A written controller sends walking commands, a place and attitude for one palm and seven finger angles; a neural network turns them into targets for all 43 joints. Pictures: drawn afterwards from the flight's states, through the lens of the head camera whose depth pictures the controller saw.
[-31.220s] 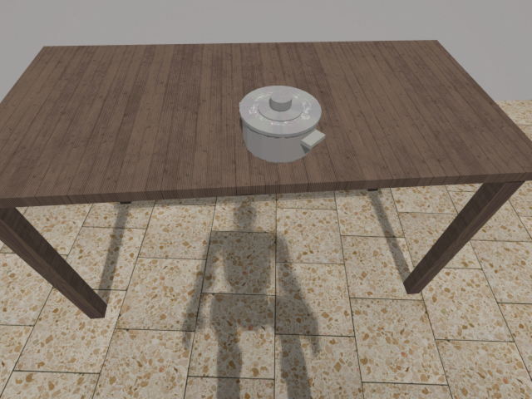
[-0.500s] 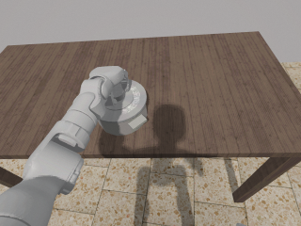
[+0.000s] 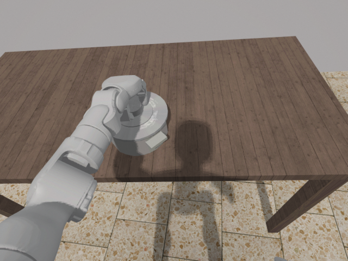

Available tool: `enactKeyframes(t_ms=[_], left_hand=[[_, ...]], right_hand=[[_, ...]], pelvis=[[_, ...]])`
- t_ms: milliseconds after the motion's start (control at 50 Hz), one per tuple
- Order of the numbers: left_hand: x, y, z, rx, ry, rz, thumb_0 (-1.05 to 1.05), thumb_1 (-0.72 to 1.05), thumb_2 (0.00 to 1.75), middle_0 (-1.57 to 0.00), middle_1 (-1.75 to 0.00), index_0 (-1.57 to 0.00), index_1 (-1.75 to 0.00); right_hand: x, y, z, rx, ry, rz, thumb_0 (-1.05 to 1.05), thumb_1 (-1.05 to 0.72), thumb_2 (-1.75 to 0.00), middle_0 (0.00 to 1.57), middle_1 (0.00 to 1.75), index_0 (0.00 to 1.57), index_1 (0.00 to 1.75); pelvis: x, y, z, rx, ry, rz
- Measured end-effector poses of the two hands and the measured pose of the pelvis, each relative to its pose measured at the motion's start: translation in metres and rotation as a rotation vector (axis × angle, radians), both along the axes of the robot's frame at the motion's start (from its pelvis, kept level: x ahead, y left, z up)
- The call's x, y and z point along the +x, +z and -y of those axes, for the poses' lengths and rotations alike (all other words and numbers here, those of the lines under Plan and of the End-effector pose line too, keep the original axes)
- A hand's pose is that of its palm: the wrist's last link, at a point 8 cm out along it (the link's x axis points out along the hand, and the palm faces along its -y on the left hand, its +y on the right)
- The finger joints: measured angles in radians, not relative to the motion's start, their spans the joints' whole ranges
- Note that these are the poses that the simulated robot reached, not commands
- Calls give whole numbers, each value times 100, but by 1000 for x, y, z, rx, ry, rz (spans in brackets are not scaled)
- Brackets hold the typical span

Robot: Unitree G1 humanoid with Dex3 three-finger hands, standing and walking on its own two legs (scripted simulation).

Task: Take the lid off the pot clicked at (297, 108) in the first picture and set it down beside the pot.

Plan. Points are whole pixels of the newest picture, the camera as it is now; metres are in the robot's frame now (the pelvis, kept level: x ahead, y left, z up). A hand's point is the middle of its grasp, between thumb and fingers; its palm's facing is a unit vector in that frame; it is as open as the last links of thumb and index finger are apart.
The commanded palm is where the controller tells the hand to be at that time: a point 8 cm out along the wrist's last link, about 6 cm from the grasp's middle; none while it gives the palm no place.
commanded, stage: close the fingers and squeeze the knob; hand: left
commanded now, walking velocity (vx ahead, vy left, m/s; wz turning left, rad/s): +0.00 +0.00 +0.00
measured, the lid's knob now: (133, 108) +0.49 +0.10 +0.07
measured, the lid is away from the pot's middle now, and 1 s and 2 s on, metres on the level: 0.00 0.00 0.01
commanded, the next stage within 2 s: lift the lid straight up in 0.12 s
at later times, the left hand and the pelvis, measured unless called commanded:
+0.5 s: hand (124, 106) +0.46 +0.11 +0.11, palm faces -0.34 -0.01 -0.94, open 8.0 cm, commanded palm +0.46 +0.12 +0.18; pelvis +0.00 +0.00 +0.00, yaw +0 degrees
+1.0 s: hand (120, 95) +0.45 +0.11 +0.15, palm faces -0.30 -0.01 -0.96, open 8.0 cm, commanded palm +0.45 +0.11 +0.22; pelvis +0.00 +0.00 +0.00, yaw +1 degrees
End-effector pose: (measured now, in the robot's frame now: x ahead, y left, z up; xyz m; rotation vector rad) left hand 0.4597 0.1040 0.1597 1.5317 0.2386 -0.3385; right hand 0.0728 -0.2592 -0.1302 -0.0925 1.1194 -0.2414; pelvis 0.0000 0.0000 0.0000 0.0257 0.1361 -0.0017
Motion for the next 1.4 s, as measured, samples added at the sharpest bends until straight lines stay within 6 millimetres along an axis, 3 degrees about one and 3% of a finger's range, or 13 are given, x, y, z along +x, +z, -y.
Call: enactKeyframes(t_ms=[440,660,940,1400], left_hand=[[2,2,-5,-6,-15,9,0,18,83,-72,-100,-63,-93],[-3,19,-14,-2,3,45,-1,18,83,-73,-100,-63,-92],[-11,43,-5,9,-23,70,-2,18,83,-74,-100,-63,-92],[-4,80,-9,4,14,79,-2,18,82,-74,-100,-63,-92]], right_hand=[[-5,1,-3,-6,-19,14,1,-90,-90,20,30,20,30],[12,1,-10,17,16,57,1,-90,-90,20,30,20,30],[35,8,-12,18,62,135,1,-90,-90,20,30,20,30],[6,5,-2,-4,40,86,1,-90,-90,20,30,20,30]], pelvis=[[1,1,-4,-1,-6,4],[2,2,-4,-1,3,21],[-2,2,-4,1,15,42],[-5,4,-2,3,12,53]])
